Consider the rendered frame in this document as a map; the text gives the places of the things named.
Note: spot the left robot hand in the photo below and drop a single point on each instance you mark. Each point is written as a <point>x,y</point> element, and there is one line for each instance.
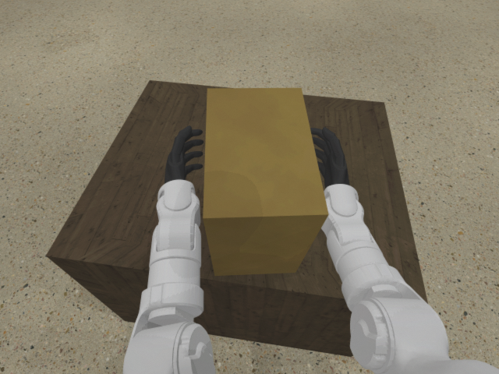
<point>176,163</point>

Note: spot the left robot forearm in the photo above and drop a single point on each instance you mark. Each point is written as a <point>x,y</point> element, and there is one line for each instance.
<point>173,293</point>

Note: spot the pedestal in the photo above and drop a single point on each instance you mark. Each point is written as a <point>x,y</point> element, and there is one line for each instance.
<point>106,241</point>

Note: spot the right robot forearm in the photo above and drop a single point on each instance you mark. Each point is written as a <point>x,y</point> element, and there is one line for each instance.
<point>356,256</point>

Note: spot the left robot upper arm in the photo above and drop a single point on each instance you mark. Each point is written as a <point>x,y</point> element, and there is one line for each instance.
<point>180,348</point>

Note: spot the carton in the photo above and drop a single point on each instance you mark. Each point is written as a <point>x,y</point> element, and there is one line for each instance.
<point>263,199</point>

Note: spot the right robot hand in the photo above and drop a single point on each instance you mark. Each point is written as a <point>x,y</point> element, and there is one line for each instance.
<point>334,167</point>

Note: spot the right robot upper arm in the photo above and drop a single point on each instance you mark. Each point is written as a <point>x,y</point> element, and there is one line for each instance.
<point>404,336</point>

